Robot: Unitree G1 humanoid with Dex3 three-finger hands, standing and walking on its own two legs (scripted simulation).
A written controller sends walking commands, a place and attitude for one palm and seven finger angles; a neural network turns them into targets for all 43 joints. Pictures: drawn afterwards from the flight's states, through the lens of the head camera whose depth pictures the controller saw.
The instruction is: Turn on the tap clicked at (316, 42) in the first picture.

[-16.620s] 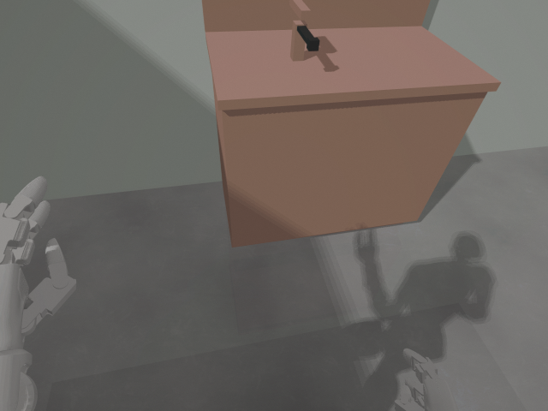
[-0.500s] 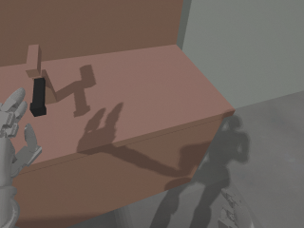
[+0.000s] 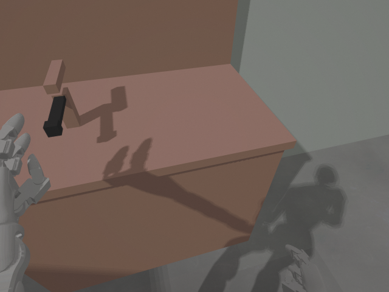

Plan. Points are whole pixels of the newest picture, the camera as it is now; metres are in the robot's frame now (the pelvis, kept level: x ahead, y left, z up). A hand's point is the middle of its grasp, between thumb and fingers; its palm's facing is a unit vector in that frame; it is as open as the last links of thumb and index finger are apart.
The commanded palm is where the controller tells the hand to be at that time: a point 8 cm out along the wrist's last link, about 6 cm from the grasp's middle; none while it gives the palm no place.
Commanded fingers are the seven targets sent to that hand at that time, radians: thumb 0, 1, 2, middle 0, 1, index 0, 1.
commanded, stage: turn the palm inward beside the body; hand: left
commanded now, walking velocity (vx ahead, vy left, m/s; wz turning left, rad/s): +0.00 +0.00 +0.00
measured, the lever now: (53, 128) +0.39 +0.38 +0.13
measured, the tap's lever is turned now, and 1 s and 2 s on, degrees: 0 0 0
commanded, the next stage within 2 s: reach beside the lever's end, fingers flat in 1.78 s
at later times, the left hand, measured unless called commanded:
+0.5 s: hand (65, 172) +0.24 +0.25 +0.18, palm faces +0.49 -0.84 -0.23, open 7.4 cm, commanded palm +0.18 +0.29 +0.19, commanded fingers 0.00 0.90 0.90 -0.20 -0.30 -0.20 -0.30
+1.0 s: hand (47, 197) +0.18 +0.25 +0.18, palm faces +0.53 -0.84 -0.12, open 7.4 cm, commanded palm +0.13 +0.28 +0.19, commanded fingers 0.00 0.90 0.90 -0.20 -0.30 -0.20 -0.30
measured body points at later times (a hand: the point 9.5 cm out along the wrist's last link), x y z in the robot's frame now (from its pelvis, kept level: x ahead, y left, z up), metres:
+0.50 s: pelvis +0.05 -0.01 +0.00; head +0.03 -0.04 +0.45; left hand +0.21 +0.29 +0.19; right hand +0.26 -0.24 -0.08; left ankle +0.07 +0.12 -0.73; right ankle +0.00 -0.08 -0.73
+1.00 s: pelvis -0.01 +0.00 +0.00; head -0.06 -0.02 +0.45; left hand +0.15 +0.29 +0.19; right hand +0.21 -0.19 -0.06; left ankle +0.07 +0.12 -0.73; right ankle +0.00 -0.08 -0.73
